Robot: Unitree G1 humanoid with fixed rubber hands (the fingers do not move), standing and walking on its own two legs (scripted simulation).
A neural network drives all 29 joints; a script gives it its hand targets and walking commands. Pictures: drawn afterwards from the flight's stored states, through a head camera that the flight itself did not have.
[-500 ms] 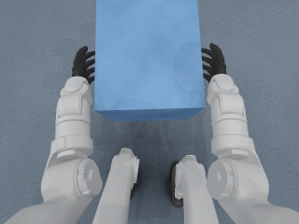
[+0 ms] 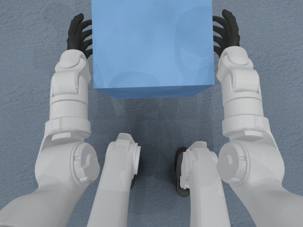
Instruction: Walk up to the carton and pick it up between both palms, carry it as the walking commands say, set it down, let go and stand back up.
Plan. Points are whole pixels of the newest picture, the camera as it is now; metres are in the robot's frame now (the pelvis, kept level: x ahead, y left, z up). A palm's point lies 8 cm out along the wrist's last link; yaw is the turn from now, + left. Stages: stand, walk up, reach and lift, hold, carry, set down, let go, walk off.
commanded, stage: set down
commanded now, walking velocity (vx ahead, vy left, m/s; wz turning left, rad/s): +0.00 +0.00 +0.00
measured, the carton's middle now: (152, 38) +0.57 +0.07 -0.18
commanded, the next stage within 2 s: none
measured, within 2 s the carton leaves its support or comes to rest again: rests again in 1.48 s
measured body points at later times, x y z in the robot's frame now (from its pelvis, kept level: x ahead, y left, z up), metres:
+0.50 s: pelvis +0.00 +0.00 -0.05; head +0.35 +0.02 +0.22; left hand +0.52 +0.23 -0.19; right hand +0.57 -0.10 -0.20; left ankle +0.10 +0.12 -0.45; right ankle +0.10 -0.12 -0.45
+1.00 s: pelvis +0.00 +0.00 -0.10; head +0.38 +0.03 +0.13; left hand +0.54 +0.24 -0.28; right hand +0.58 -0.10 -0.28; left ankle +0.10 +0.12 -0.45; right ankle +0.10 -0.12 -0.45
